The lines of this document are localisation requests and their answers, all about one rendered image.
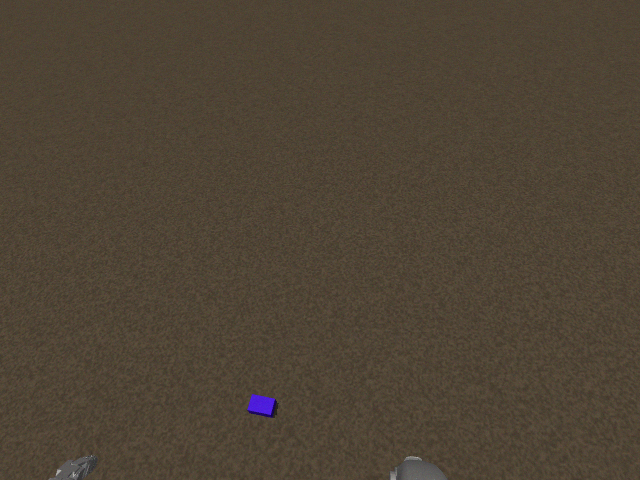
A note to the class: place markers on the small box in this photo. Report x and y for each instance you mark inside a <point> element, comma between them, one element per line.
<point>261,405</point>

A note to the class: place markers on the left robot hand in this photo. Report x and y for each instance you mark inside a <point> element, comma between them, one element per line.
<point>76,470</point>

